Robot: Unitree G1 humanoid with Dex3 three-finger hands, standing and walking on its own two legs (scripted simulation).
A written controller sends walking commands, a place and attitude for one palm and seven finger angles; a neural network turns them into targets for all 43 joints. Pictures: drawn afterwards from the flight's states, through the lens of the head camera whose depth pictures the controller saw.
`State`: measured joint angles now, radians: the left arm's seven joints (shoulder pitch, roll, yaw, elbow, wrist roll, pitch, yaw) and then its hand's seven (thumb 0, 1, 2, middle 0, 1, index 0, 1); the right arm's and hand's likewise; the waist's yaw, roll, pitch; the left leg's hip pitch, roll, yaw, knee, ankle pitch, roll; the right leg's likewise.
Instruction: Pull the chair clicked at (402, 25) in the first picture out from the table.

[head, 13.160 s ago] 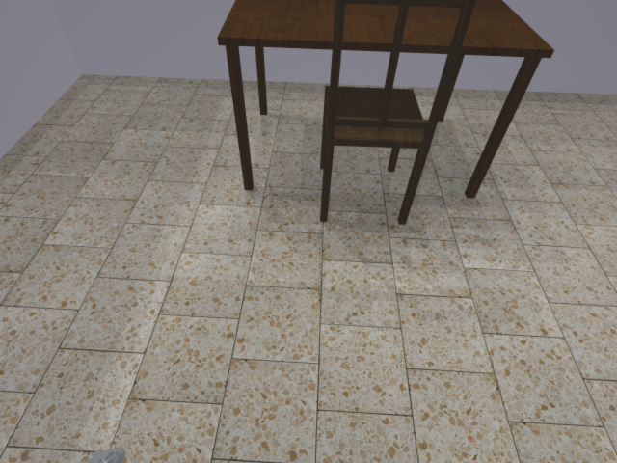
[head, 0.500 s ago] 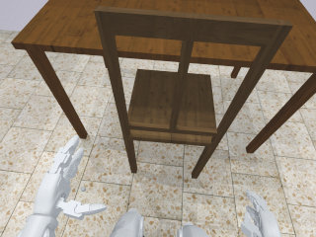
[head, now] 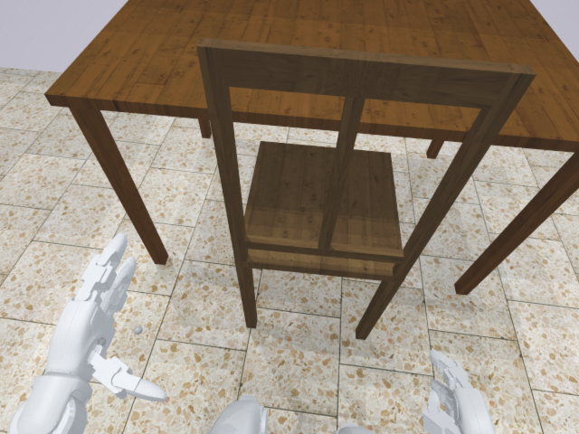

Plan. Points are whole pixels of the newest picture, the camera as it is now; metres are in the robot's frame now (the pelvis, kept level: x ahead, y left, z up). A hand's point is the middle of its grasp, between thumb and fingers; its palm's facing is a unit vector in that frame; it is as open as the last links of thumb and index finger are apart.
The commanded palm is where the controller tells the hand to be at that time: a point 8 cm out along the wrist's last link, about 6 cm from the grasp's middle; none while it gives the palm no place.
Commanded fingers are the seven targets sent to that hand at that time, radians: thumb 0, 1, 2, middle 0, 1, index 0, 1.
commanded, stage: raise the hand toward the chair's back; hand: left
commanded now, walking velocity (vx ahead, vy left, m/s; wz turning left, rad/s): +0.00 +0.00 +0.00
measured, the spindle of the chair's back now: (336, 188) +0.50 -0.05 +0.02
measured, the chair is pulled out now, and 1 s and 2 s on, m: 0.00 0.00 0.00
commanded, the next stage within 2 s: aim the fingers beside a spindle in 0.52 s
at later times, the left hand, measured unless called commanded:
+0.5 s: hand (143, 326) +0.24 +0.20 +0.04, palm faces -0.03 -1.00 -0.07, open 16.9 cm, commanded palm +0.22 +0.26 +0.04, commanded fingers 0.00 -0.50 0.30 -0.06 -0.08 -0.06 -0.08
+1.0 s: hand (169, 306) +0.27 +0.18 +0.03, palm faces -0.04 -1.00 -0.06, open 16.9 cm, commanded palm +0.26 +0.24 +0.03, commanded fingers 0.00 -0.50 0.30 -0.06 -0.08 -0.06 -0.08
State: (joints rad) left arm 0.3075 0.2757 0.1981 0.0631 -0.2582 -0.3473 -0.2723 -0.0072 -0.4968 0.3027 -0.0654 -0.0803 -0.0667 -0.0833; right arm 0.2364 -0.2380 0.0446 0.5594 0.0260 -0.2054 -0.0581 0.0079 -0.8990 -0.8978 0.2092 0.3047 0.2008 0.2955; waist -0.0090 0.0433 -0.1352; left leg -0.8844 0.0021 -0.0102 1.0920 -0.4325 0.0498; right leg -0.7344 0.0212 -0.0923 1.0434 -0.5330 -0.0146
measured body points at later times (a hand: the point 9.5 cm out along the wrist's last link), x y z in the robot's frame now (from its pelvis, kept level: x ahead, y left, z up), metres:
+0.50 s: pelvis +0.00 +0.00 +0.00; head +0.05 +0.01 +0.45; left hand +0.24 +0.25 +0.05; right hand +0.17 -0.25 -0.07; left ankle +0.06 +0.08 -0.66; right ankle -0.01 -0.12 -0.66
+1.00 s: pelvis +0.00 -0.01 -0.01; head +0.07 -0.01 +0.44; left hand +0.27 +0.23 +0.04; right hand +0.17 -0.26 -0.09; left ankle +0.06 +0.08 -0.66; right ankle -0.01 -0.12 -0.66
